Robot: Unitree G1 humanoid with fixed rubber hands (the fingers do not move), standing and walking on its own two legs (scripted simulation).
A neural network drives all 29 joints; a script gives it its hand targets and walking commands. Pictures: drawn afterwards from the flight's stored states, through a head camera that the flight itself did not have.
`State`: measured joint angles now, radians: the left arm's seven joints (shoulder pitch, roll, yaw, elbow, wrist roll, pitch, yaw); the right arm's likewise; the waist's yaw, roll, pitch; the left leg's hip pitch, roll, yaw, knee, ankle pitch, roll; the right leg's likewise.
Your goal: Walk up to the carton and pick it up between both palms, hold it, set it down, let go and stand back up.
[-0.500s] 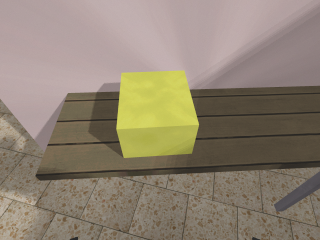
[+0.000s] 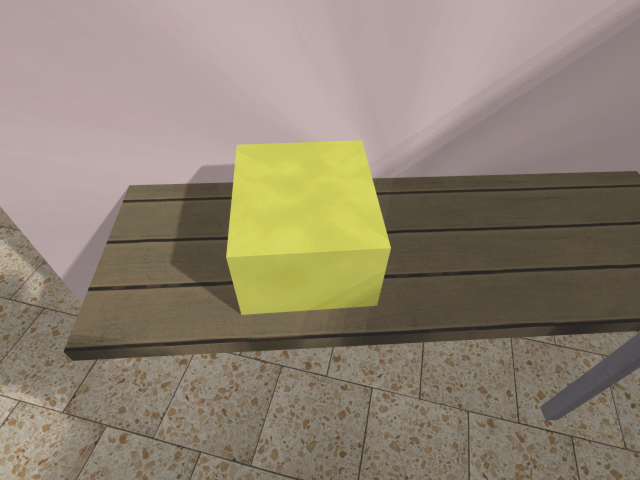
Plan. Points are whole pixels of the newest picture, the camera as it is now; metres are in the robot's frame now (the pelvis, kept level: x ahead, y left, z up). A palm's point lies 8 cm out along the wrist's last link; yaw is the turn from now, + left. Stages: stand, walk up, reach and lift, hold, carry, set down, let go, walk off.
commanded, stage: stand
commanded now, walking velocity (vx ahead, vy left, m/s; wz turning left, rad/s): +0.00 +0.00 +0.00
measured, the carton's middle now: (304, 222) +0.52 +0.04 -0.02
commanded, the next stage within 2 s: none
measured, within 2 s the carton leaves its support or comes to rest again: neither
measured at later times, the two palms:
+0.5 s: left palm out of the picture +0.07 +0.27 -0.12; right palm out of the picture +0.05 -0.23 -0.12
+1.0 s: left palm out of the picture +0.05 +0.27 -0.12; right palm out of the picture +0.06 -0.23 -0.12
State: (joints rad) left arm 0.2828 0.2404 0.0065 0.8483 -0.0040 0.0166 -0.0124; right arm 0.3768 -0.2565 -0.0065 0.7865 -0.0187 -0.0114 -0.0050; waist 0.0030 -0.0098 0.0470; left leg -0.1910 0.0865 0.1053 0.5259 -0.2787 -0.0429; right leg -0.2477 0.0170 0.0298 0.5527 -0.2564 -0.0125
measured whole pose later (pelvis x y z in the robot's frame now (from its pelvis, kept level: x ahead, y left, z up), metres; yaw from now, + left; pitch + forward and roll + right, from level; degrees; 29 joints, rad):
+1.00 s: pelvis +0.00 +0.03 +0.00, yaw +1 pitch -2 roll +0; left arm 0.28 0.22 0.00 0.86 0.00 0.00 0.02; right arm 0.29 -0.24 0.00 0.85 0.00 0.01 -0.01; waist 0.00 -0.01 0.06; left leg -0.20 0.04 0.10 0.52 -0.28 0.00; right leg -0.25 -0.03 0.04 0.53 -0.25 0.03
